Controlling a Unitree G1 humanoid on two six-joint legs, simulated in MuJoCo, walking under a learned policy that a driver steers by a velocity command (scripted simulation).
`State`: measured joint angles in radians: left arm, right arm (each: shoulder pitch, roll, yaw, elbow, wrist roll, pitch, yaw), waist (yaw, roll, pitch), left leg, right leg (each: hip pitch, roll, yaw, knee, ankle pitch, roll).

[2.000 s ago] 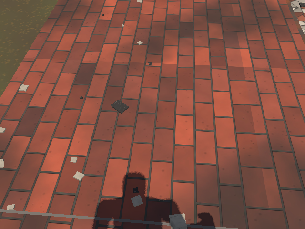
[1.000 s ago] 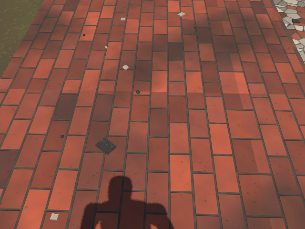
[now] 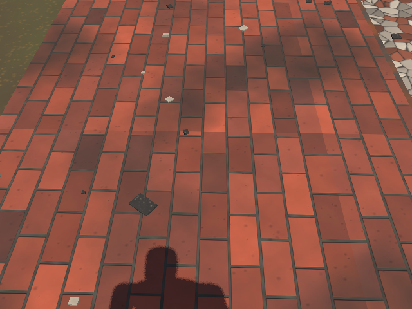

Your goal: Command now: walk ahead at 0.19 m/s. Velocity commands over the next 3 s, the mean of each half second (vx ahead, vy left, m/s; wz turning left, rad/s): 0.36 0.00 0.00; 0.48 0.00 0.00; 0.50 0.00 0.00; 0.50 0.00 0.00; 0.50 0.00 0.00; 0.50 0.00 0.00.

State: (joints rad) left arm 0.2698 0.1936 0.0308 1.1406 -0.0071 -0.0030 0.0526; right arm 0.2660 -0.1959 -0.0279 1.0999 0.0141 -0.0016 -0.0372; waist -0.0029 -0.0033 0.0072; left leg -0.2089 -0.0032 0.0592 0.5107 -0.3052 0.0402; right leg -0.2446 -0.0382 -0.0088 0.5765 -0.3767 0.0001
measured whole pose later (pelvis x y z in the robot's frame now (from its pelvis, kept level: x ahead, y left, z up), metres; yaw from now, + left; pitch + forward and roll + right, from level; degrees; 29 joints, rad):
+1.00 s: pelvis +0.46 -0.02 +0.01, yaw +0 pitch +1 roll +2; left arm 0.11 0.25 0.07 0.90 -0.01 -0.09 0.02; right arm 0.34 -0.23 -0.05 1.04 0.00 -0.10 0.01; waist -0.06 -0.04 0.00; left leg -0.10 -0.07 0.07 0.24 -0.17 0.07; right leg -0.71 -0.16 0.04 0.90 -0.08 -0.02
